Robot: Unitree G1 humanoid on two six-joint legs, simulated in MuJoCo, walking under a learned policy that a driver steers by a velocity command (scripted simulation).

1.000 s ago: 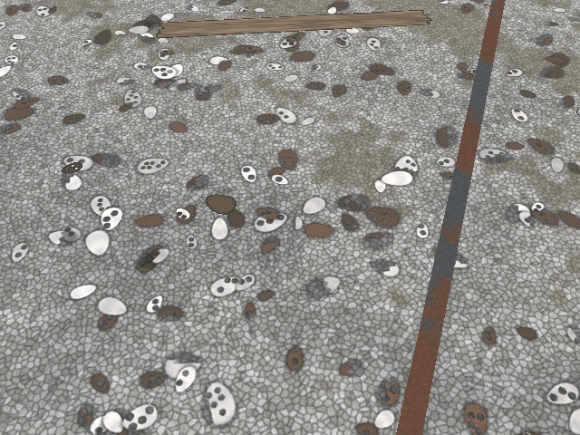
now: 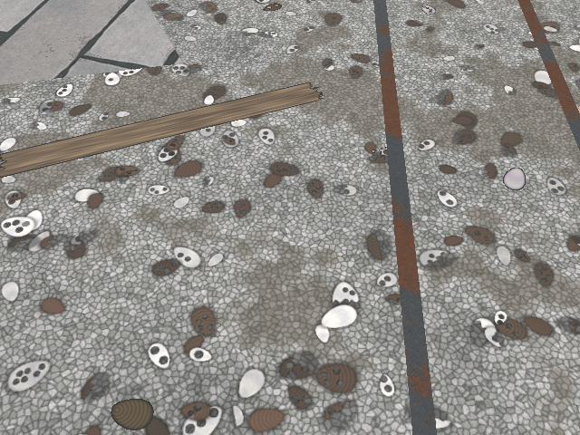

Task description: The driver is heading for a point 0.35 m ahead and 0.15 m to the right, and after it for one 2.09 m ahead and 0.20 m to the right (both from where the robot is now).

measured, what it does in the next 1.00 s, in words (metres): walks ahead, turning right: right foot, then left foot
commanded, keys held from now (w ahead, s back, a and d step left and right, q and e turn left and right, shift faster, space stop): w+e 0.24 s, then e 0.44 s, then q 0.32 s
